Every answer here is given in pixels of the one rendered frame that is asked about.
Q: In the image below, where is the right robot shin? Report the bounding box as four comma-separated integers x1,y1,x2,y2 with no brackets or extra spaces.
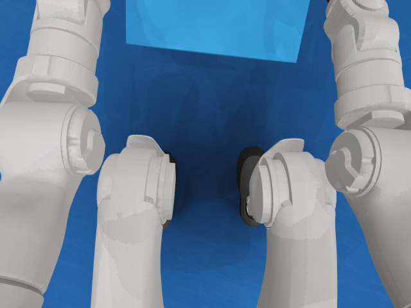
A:
247,139,337,223

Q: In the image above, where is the robot left forearm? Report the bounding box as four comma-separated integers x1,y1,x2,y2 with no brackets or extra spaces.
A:
0,0,110,108

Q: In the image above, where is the robot left foot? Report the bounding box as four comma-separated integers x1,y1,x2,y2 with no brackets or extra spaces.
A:
162,151,177,231

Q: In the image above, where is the robot left upper arm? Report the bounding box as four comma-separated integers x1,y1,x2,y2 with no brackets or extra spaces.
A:
0,101,105,308

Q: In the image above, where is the robot right upper arm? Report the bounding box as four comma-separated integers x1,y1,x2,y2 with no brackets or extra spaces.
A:
325,126,411,308

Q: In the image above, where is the robot right forearm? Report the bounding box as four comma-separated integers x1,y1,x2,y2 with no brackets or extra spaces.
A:
324,0,411,130

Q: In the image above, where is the carton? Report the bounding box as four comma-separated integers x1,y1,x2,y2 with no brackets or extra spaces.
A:
126,0,310,63

